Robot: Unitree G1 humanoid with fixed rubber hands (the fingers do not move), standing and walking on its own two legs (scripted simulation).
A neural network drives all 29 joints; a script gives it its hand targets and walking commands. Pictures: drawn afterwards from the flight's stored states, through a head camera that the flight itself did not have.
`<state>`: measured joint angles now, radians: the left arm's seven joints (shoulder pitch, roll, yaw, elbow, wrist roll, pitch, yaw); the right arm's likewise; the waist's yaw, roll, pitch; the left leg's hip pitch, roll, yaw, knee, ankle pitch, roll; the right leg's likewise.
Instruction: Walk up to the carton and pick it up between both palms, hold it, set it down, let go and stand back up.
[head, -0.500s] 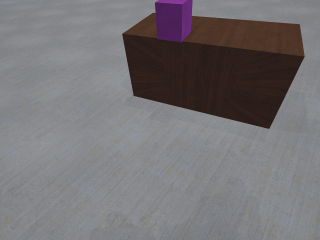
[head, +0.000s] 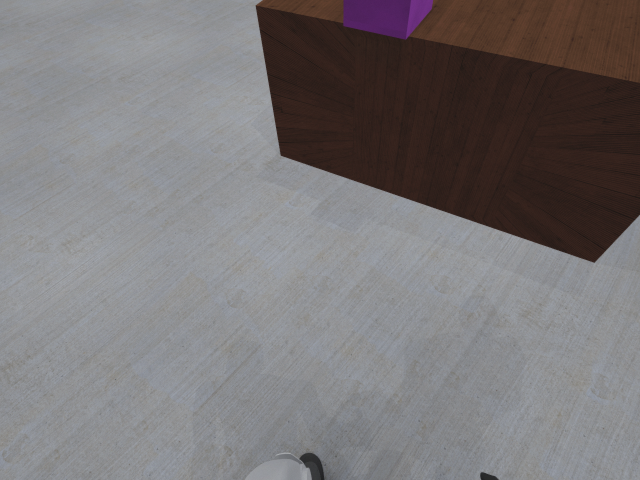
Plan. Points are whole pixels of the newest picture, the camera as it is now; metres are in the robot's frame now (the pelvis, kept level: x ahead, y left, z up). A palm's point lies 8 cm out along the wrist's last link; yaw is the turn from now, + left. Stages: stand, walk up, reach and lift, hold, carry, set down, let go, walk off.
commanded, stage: walk up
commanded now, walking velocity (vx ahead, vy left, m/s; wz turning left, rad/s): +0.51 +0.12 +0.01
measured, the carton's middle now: out of the picture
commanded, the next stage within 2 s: none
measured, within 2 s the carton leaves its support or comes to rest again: neither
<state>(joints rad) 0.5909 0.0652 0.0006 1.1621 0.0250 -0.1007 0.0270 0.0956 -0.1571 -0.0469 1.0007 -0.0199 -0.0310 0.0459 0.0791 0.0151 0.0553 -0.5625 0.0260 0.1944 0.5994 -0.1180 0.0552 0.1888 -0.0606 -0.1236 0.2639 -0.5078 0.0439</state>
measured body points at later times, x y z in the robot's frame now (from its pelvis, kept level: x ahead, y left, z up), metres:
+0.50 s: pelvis +0.31 +0.00 +0.02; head +0.35 +0.03 +0.46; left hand +0.45 +0.18 -0.14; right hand +0.18 -0.20 -0.11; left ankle +0.13 +0.09 -0.71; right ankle +0.48 -0.14 -0.68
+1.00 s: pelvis +0.61 +0.01 +0.02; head +0.62 +0.03 +0.47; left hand +0.51 +0.22 -0.14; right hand +0.75 -0.22 -0.10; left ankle +0.73 +0.14 -0.69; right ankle +0.49 -0.12 -0.71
